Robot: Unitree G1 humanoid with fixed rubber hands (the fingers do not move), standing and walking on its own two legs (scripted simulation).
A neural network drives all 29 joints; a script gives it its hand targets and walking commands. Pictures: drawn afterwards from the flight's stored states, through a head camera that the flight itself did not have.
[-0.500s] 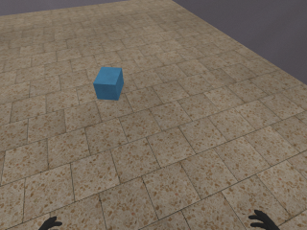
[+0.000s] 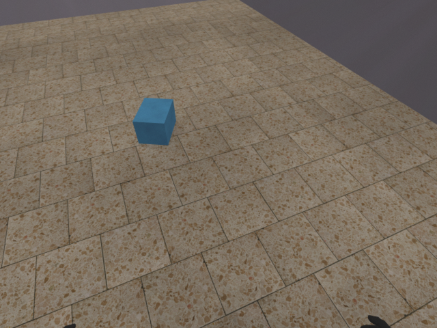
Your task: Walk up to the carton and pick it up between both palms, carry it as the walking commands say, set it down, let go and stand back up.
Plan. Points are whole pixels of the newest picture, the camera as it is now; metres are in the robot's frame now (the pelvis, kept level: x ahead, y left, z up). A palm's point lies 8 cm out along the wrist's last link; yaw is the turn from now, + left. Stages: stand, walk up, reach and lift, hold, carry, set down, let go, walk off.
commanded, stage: walk up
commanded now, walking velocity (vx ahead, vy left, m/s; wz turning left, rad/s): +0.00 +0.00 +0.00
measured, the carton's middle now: (156, 121) +1.56 +0.41 -0.68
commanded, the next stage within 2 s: none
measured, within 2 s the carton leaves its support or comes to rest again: neither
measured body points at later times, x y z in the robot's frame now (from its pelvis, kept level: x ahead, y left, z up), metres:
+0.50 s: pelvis +0.06 +0.05 +0.00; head +0.08 +0.06 +0.45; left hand -0.01 +0.33 -0.14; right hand +0.24 -0.18 -0.12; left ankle +0.10 +0.21 -0.72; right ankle +0.01 -0.13 -0.75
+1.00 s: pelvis +0.31 +0.09 -0.02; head +0.34 +0.09 +0.43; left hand +0.47 +0.35 -0.13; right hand +0.28 -0.18 -0.16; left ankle +0.10 +0.21 -0.74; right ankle +0.45 +0.00 -0.74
